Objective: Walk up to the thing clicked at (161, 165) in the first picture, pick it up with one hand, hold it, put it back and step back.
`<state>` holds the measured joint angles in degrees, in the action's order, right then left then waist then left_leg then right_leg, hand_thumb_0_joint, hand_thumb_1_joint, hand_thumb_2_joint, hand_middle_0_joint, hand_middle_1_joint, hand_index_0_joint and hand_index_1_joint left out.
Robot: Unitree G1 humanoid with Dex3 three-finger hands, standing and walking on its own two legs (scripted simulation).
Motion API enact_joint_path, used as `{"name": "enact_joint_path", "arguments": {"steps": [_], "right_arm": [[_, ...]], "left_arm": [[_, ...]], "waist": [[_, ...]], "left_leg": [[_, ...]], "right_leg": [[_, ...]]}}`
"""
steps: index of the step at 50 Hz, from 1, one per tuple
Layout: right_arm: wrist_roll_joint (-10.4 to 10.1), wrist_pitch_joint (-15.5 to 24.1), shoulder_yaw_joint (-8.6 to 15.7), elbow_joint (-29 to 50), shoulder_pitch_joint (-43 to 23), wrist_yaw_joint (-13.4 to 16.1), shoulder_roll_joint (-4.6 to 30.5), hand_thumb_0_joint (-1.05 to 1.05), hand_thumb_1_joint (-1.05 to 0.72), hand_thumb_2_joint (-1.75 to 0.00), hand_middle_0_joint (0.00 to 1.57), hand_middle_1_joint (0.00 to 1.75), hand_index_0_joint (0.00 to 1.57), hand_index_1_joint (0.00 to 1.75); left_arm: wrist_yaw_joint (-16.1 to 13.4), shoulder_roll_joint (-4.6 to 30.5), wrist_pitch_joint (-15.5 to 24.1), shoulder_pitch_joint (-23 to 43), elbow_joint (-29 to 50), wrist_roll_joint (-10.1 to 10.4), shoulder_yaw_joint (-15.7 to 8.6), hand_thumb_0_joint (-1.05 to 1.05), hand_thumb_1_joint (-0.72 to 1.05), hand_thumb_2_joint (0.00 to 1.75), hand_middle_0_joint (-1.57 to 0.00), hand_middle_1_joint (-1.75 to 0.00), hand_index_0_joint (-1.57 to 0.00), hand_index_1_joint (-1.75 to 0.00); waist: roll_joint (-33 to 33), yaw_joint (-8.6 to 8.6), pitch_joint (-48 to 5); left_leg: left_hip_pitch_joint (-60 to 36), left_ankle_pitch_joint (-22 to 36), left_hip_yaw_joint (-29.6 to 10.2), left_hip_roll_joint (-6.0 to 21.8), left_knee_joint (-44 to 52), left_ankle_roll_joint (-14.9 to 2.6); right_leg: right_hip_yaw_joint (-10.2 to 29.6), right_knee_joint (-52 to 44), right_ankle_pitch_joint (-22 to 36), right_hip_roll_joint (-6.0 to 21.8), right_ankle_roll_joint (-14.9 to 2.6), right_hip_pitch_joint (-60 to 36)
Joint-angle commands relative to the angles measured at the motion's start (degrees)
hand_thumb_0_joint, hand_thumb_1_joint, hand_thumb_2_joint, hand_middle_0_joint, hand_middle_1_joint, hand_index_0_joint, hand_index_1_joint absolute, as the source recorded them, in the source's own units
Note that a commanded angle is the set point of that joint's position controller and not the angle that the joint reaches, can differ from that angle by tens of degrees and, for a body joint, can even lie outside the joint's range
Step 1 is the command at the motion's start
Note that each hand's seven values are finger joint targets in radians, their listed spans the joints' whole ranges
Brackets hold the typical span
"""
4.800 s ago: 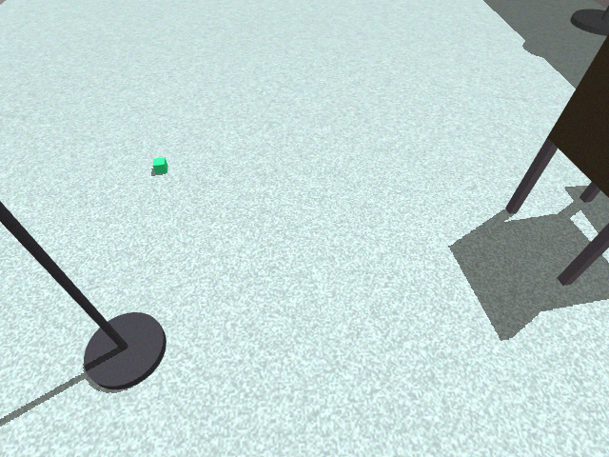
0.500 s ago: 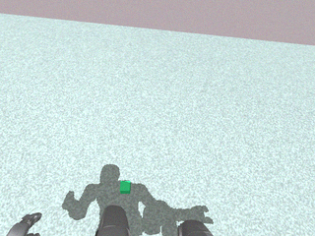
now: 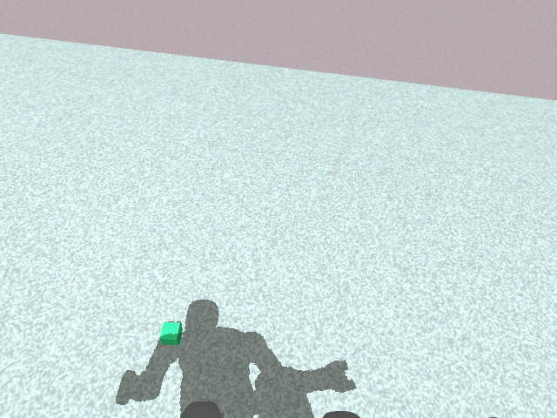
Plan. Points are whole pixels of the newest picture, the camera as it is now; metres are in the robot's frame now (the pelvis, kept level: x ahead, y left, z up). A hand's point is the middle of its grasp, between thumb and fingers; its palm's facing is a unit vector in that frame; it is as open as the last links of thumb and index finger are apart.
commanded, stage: walk up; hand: left
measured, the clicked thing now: (171, 333) +0.47 +0.33 -0.70
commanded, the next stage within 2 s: none
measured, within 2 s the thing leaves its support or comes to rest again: neither
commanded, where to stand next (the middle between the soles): +0.11 +0.06 m, yaw +3 degrees
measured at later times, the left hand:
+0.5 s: hand out of the picture -0.02 +0.30 -0.09, palm faces +0.00 -0.83 -0.56, open 7.4 cm
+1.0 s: hand out of the picture +0.12 +0.33 -0.13, palm faces -0.01 -0.91 -0.41, open 7.4 cm
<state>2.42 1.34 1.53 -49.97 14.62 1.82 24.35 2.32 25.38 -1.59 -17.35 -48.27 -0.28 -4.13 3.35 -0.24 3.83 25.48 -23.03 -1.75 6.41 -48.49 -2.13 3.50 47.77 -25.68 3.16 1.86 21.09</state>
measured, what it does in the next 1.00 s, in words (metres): steps on the spot: left foot, then right foot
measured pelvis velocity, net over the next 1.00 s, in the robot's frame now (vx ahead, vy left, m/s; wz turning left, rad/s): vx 0.03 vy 0.06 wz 0.05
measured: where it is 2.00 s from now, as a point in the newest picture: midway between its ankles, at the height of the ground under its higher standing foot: outside the picture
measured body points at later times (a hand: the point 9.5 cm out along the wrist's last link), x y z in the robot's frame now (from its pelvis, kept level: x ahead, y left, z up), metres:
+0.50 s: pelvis +0.03 -0.01 +0.02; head +0.11 -0.03 +0.46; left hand -0.01 +0.34 -0.05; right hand +0.18 -0.31 -0.12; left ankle +0.08 +0.14 -0.68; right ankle +0.01 -0.16 -0.70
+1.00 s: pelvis +0.03 +0.06 +0.01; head +0.06 +0.06 +0.46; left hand +0.12 +0.37 -0.10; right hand +0.15 -0.25 -0.11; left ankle +0.05 +0.16 -0.70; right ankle +0.09 -0.07 -0.70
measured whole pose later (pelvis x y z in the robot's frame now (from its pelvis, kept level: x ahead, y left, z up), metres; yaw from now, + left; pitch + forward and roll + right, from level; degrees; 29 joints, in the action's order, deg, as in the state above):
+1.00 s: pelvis +0.03 +0.06 +0.01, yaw +3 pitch -3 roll -1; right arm -0.6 -1.8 2.0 -51.8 8.3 -1.2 21.8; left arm -1.3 22.5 2.0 -10.4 -51.7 -1.3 -0.7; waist -0.9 -0.6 6.5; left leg 20.9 -24.0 0.9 -0.3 -45.8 -2.2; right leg -2.3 44.1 -19.1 2.2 0.0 22.6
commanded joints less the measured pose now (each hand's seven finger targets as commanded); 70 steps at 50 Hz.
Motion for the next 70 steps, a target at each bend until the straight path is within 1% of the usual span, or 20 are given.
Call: {"name": "enact_joint_path", "arguments": {"steps": [1, 2, 3, 6, 10, 20, 24, 27, 29, 30, 33, 39, 42, 45, 46, 49, 51, 53, 61, 70], "right_arm": [[0.4, -2.2, 2.9, 6.7, -4.0, -0.5, 6.5, 0.00, -0.90, -0.90, 0.20, 0.30, 0.20, 0.30], [0.4, -2.3, 3.7, 8.1, -5.6, -0.3, 8.6, 0.00, -0.90, -0.90, 0.20, 0.30, 0.20, 0.30], [0.4, -1.7, 5.2, 6.7, -6.1, -0.2, 13.2, 0.00, -0.90, -0.90, 0.20, 0.30, 0.20, 0.30], [-0.7, -1.9, 5.9, 3.0, -3.7, -1.6, 13.5, 0.00, -0.90, -0.90, 0.20, 0.30, 0.20, 0.30], [-0.4, -4.0, 6.1, 3.2, -0.7, -3.3, 10.6, 0.00, -0.90, -0.90, 0.20, 0.30, 0.20, 0.30], [0.0, -4.1, 5.9, 9.0, -12.2, -4.3, 8.7, 0.00, -0.90, -0.90, 0.20, 0.30, 0.20, 0.30], [-0.6, -3.3, 6.3, 8.2, -9.6, -4.5, 8.7, 0.00, -0.90, -0.90, 0.20, 0.30, 0.20, 0.30], [-0.2, -2.4, 7.8, 4.8, 1.2, -4.1, 11.6, 0.00, -0.90, -0.90, 0.20, 0.30, 0.20, 0.30], [-1.3, -2.1, 8.9, 6.8, 1.3, -3.3, 17.1, 0.00, -0.90, -0.90, 0.20, 0.30, 0.20, 0.30], [-2.2, -2.4, 8.8, 6.2, 0.1, -3.4, 16.7, 0.00, -0.90, -0.90, 0.20, 0.30, 0.20, 0.30], [-1.9, -2.7, 6.4, 8.3, -6.0, -2.4, 11.1, 0.00, -0.90, -0.90, 0.20, 0.30, 0.20, 0.30], [-2.3, -1.8, 4.7, 7.4, -8.6, -1.8, 10.5, 0.00, -0.90, -0.90, 0.20, 0.30, 0.20, 0.30], [-3.3, -2.1, 3.7, 6.9, -10.1, -2.0, 8.8, 0.00, -0.90, -0.90, 0.20, 0.30, 0.20, 0.30], [-3.4, -2.5, 3.2, 4.9, -7.9, -1.7, 7.4, 0.00, -0.90, -0.90, 0.20, 0.30, 0.20, 0.30], [-2.6, -2.7, 4.3, 2.8, -5.8, -1.4, 9.4, 0.00, -0.90, -0.90, 0.20, 0.30, 0.20, 0.30], [-2.6, -1.4, 4.5, -0.4, -3.4, -2.2, 10.1, 0.00, -0.90, -0.90, 0.20, 0.30, 0.20, 0.30], [-2.0, -0.2, 3.9, -0.1, -7.5, -2.0, 11.2, 0.00, -0.90, -0.90, 0.20, 0.30, 0.20, 0.30], [-1.4, 0.3, 3.9, 0.3, -11.2, -1.9, 13.2, 0.00, -0.90, -0.90, 0.20, 0.30, 0.20, 0.30], [-2.0, 0.4, 1.8, -4.3, -10.6, -1.8, 9.6, 0.00, -0.90, -0.90, 0.20, 0.30, 0.20, 0.30], [-3.0, 0.8, 0.8, -9.2, -11.7, -1.6, 8.2, 0.00, -0.90, -0.90, 0.20, 0.30, 0.20, 0.30]], "left_arm": [[-4.0, 18.1, 3.8, -14.1, -1.8, -2.1, -5.6, 0.00, 0.90, 0.90, -0.20, -0.30, -0.20, -0.30], [-4.6, 23.2, 4.5, -6.0, 1.1, -2.2, -5.8, 0.00, 0.90, 0.90, -0.20, -0.30, -0.20, -0.30], [-4.9, 24.7, 4.8, 1.2, 3.0, -2.0, -6.1, 0.00, 0.90, 0.90, -0.20, -0.30, -0.20, -0.30], [-6.1, 18.4, 7.0, -1.9, -0.1, -1.3, -4.9, 0.00, 0.90, 0.90, -0.20, -0.30, -0.20, -0.30], [-7.0, 15.3, 8.0, -6.3, -1.5, -0.8, -4.1, 0.00, 0.90, 0.90, -0.20, -0.30, -0.20, -0.30], [-7.6, 15.0, 7.4, -14.9, 1.3, -0.8, -4.4, 0.00, 0.90, 0.90, -0.20, -0.30, -0.20, -0.30], [-7.6, 17.3, 7.0, -9.6, 4.0, -0.4, -4.0, 0.00, 0.90, 0.90, -0.20, -0.30, -0.20, -0.30], [-7.3, 13.4, 6.3, -8.2, 5.3, 0.3, -2.0, 0.00, 0.90, 0.90, -0.20, -0.30, -0.20, -0.30], [-7.9, 9.6, 5.9, -9.9, 5.9, 0.8, -0.6, 0.00, 0.90, 0.90, -0.20, -0.30, -0.20, -0.30], [-8.4, 11.9, 5.6, -7.4, 4.1, 0.3, -0.8, 0.00, 0.90, 0.90, -0.20, -0.30, -0.20, -0.30], [-7.2, 11.9, 5.4, -7.0, 2.2, 0.9, -1.5, 0.00, 0.90, 0.90, -0.20, -0.30, -0.20, -0.30], [-6.0, 8.5, 5.4, -5.8, 0.3, 0.7, -1.2, 0.00, 0.90, 0.90, -0.20, -0.30, -0.20, -0.30], [-5.6, 9.1, 5.5, -4.1, -1.1, -0.4, -1.6, 0.00, 0.90, 0.90, -0.20, -0.30, -0.20, -0.30], [-5.1, 15.3, 5.5, 4.5, 0.9, -1.2, -2.1, 0.00, 0.90, 0.90, -0.20, -0.30, -0.20, -0.30], [-5.0, 16.0, 5.2, 10.0, 1.9, -1.1, -2.0, 0.00, 0.90, 0.90, -0.20, -0.30, -0.20, -0.30], [-4.4, 10.7, 4.3, 12.6, 0.9, -0.7, -0.2, 0.00, 0.90, 0.90, -0.20, -0.30, -0.20, -0.30], [-3.8, 7.9, 3.7, 9.5, -0.8, -0.1, 0.2, 0.00, 0.90, 0.90, -0.20, -0.30, -0.20, -0.30], [-3.4, 9.8, 3.1, 6.1, -3.5, -0.3, -0.5, 0.00, 0.90, 0.90, -0.20, -0.30, -0.20, -0.30], [-2.6, 8.9, 3.4, 11.6, -6.8, 0.1, 0.9, 0.00, 0.90, 0.90, -0.20, -0.30, -0.20, -0.30], [-2.5, 8.2, 4.1, 14.1, -11.6, 0.8, 2.1, 0.00, 0.90, 0.90, -0.20, -0.30, -0.20, -0.30]], "waist": [[8.3, 6.40, 2.2], [6.7, 3.57, 5.4], [4.0, 2.01, 8.5], [-2.1, 0.73, 7.9], [5.5, 0.43, 2.6], [7.5, 5.58, -2.6], [8.1, 2.65, -4.6], [-2.1, -3.46, -10.4], [-17.7, -4.29, -14.9], [-16.0, -3.95, -12.3], [-10.8, -0.91, -3.9], [-14.1, 0.95, -3.8], [-9.3, 2.82, -6.1], [3.7, 0.69, -5.5], [5.6, -0.68, -3.1], [-0.2, -3.04, -0.6], [-6.9, 0.82, -1.5], [-5.5, 2.38, -1.7], [-7.0, 1.21, -4.1], [-3.4, 0.35, -8.4]], "left_leg": [[22.0, -13.7, 1.7, -8.0, -19.1, -1.57], [23.8, -9.4, -7.6, -5.8, -21.2, -0.42], [23.8, -8.2, -8.4, -2.9, -21.3, 0.19], [19.7, 2.5, -9.0, -1.8, -19.0, 0.82], [14.4, 9.3, -6.9, -4.0, -19.4, 1.40], [14.2, 0.8, -2.0, -3.3, -4.5, 1.85], [-0.2, 1.9, 0.7, -3.1, 3.6, -0.03], [-22.0, 14.7, 0.1, -5.9, 17.4, -3.81], [-31.0, 31.7, -25.6, 14.0, 19.4, -14.70], [-23.4, 25.5, -28.4, 16.1, 20.7, -18.14], [-13.0, 31.9, -10.7, 6.3, 17.5, -12.20], [-7.6, 35.8, -9.7, 6.4, 15.0, -11.20], [-1.5, 23.3, -7.7, 3.5, 10.0, -6.38], [-2.0, -6.7, -0.4, -5.9, -2.3, 0.06], [-8.6, -8.2, -1.3, -4.2, -6.3, 0.24], [-11.3, 0.8, -3.9, -3.0, 13.4, -1.24], [-6.3, -0.8, -19.0, 5.8, 25.6, -5.45], [0.9, -8.9, -20.8, 8.4, 26.4, -8.15], [-3.3, -4.6, -9.3, 1.5, 27.0, -1.22], [-16.6, 19.3, -4.0, 0.1, 26.2, 0.08]], "right_leg": [[25.5, -28.6, -17.8, 10.2, -3.09, -6.6], [44.2, -38.9, -29.2, 20.2, -10.78, -0.5], [50.0, -40.9, -31.6, 24.0, -14.49, 2.3], [25.7, -29.6, -2.2, 14.6, -5.33, -3.5], [11.8, -23.6, 27.1, 9.6, -3.59, -9.1], [10.5, -15.6, 45.0, 12.6, -12.07, -21.3], [8.3, -12.1, 43.8, 13.3, -12.94, -11.1], [0.1, 5.7, 32.6, 5.9, -7.21, -0.7], [-5.3, 19.6, -11.8, -3.3, -2.83, 15.7], [-1.6, 20.2, -13.2, -0.7, -3.28, 12.7], [-2.0, 18.0, -7.2, 0.6, -3.54, 10.3], [-5.9, -0.1, 2.8, -0.6, -2.63, 0.1], [-4.5, -13.5, 15.1, -2.6, -3.98, -11.1], [21.9, -25.2, 6.9, 19.0, -16.00, -1.7], [23.3, -25.8, 3.4, 20.3, -17.77, 7.0], [6.4, -17.4, 7.2, 8.4, -8.03, 8.4], [-1.5, -5.4, 4.9, -1.4, -3.28, 2.5], [-1.4, -5.0, -1.5, -1.1, -3.75, -3.8], [3.1, -19.4, 8.0, 2.6, -5.21, -9.9], [3.2, -25.5, 25.6, 5.4, -3.90, -11.6]]}}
